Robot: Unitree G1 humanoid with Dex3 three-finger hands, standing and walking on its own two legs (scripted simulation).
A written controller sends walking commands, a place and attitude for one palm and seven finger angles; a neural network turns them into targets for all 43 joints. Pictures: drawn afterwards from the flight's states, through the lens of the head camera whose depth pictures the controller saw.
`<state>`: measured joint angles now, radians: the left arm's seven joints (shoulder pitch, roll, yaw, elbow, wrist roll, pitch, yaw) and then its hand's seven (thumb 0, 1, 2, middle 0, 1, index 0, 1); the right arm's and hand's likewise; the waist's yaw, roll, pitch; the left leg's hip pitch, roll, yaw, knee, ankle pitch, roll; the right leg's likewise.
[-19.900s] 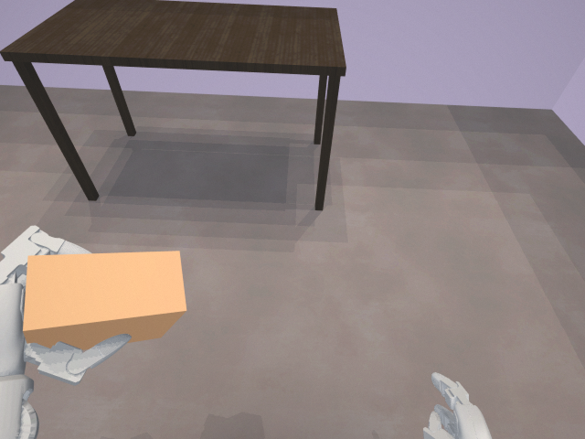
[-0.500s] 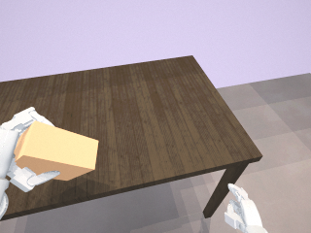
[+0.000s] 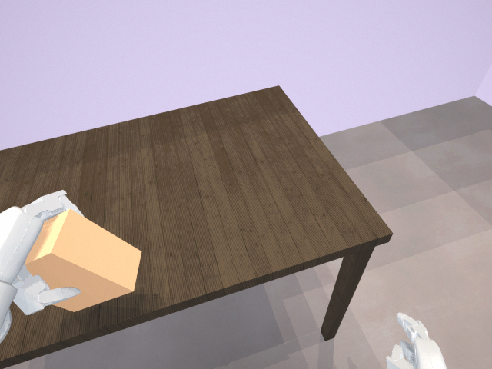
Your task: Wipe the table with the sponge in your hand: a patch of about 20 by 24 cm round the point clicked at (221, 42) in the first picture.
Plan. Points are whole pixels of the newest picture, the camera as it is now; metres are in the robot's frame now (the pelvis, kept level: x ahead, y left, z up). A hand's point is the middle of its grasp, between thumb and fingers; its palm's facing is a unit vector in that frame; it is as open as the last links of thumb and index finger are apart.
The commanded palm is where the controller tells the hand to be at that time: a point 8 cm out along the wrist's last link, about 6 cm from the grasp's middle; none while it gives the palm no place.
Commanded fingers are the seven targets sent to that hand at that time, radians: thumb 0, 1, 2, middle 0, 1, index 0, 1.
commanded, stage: turn the palm down, sponge in hand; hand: left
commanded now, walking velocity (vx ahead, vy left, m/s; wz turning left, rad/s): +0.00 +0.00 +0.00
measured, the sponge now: (85, 271) +0.22 +0.27 +0.09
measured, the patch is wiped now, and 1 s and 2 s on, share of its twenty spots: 0.00 0.00 0.00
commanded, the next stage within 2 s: move the sponge above the wiping area in 1.20 s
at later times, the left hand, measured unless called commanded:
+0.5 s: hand (41, 248) +0.22 +0.31 +0.14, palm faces +0.08 -0.21 -0.97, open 10.6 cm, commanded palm +0.19 +0.31 +0.21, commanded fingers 0.00 0.10 1.30 -1.20 -1.60 -1.20 -1.60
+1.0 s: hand (34, 245) +0.23 +0.32 +0.14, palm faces +0.05 -0.07 -1.00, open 10.6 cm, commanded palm +0.19 +0.32 +0.21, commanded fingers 0.00 0.10 1.30 -1.20 -1.60 -1.20 -1.60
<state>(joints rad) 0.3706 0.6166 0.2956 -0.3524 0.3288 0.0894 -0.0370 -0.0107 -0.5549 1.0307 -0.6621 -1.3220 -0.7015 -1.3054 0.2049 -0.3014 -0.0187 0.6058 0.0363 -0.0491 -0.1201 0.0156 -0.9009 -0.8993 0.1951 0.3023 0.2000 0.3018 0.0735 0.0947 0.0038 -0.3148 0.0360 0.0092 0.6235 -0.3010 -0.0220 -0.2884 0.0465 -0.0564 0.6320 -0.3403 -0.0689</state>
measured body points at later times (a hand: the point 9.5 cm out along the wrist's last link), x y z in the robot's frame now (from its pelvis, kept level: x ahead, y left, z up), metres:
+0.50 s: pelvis +0.00 +0.03 +0.01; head +0.01 -0.01 +0.46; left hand +0.21 +0.32 +0.19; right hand +0.25 -0.16 -0.06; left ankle +0.02 +0.14 -0.72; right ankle +0.00 -0.07 -0.72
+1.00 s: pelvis +0.00 +0.04 +0.02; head +0.00 -0.01 +0.47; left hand +0.22 +0.32 +0.20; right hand +0.25 -0.16 -0.07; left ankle +0.02 +0.14 -0.72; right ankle +0.00 -0.07 -0.72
